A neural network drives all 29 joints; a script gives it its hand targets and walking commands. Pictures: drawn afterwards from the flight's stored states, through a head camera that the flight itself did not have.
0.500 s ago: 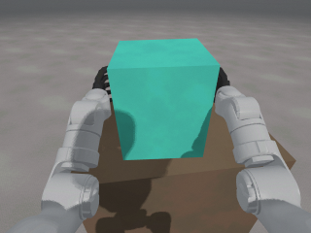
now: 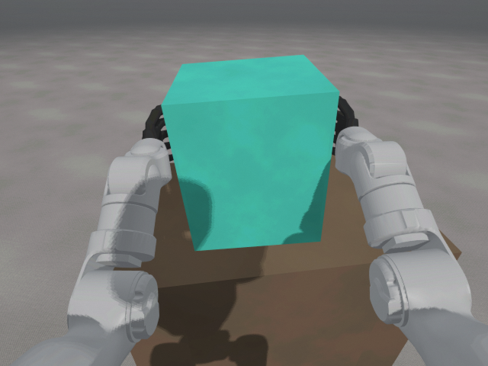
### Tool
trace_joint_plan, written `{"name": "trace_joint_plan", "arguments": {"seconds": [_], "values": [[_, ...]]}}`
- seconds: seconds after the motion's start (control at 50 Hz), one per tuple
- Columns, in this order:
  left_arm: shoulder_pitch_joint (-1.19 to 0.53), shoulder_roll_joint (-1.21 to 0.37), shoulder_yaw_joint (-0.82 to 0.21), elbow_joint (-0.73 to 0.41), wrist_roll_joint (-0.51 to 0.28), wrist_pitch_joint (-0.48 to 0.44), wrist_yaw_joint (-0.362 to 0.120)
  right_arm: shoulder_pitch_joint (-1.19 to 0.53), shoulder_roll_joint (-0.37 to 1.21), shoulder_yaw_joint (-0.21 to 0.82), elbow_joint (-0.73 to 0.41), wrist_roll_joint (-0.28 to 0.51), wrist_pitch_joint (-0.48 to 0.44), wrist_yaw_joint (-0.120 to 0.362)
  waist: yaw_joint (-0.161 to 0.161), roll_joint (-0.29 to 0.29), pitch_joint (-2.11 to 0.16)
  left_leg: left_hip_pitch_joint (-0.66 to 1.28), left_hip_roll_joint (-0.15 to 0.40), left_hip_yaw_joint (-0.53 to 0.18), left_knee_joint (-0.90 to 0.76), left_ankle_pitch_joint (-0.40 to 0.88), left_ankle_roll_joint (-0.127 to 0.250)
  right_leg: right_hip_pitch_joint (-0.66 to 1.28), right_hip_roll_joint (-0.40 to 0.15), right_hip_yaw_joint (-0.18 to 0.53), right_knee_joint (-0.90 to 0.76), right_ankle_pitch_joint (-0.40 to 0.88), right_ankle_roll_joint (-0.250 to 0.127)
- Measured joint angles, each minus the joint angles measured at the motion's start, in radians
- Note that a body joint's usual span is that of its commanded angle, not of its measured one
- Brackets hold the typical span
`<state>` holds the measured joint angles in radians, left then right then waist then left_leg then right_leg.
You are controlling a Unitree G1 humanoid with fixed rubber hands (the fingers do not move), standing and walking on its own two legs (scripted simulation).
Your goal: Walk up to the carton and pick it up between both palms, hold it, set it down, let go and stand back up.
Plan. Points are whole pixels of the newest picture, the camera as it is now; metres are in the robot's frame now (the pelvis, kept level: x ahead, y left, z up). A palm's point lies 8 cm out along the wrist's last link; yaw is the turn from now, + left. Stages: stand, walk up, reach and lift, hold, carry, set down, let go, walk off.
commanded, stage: hold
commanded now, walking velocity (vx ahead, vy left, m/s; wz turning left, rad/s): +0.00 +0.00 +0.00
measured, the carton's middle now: (250, 151) +0.40 +0.00 +0.24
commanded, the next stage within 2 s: none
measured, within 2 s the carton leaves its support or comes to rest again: neither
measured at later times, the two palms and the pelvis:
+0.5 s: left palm (155, 151) +0.38 +0.15 +0.25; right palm (344, 139) +0.38 -0.15 +0.27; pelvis +0.00 +0.00 +0.00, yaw +0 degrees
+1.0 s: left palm (155, 149) +0.38 +0.15 +0.25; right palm (344, 138) +0.38 -0.15 +0.27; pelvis +0.00 +0.00 +0.00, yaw +0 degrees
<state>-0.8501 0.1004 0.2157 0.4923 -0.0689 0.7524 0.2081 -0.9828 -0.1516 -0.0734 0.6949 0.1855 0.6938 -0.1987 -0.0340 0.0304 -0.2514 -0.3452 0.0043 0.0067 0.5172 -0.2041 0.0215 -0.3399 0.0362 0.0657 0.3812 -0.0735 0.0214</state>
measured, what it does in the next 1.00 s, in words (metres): stands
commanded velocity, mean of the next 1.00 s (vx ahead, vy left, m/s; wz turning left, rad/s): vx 0.00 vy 0.00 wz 0.00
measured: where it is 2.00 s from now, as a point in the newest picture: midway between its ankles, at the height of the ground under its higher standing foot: outside the picture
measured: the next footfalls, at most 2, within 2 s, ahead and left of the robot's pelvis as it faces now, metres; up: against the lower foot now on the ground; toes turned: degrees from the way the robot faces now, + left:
none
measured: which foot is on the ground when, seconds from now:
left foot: down 0.00-1.00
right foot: down 0.00-1.00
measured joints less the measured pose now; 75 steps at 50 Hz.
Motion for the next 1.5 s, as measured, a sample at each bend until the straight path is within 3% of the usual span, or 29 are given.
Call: {"name": "trace_joint_plan", "arguments": {"seconds": [0.46, 1.5], "values": [[-0.006, -0.002, 0.010, 0.023, 0.018, 0.003, -0.010, -0.026, 0.000, 0.000, 0.056, 0.001, -0.013, 0.002, -0.001, 0.000, 0.000, 0.000, 0.000, 0.000, 0.000, -0.001, 0.000, 0.000, 0.000, 0.000, 0.000, -0.001, 0.000], [-0.010, 0.000, 0.010, 0.023, 0.018, 0.001, -0.011, -0.028, 0.000, 0.000, 0.056, 0.002, -0.020, 0.002, -0.004, 0.001, 0.000, 0.000, 0.000, -0.001, 0.000, -0.002, 0.000, 0.000, 0.000, 0.000, 0.000, -0.002, 0.001]]}}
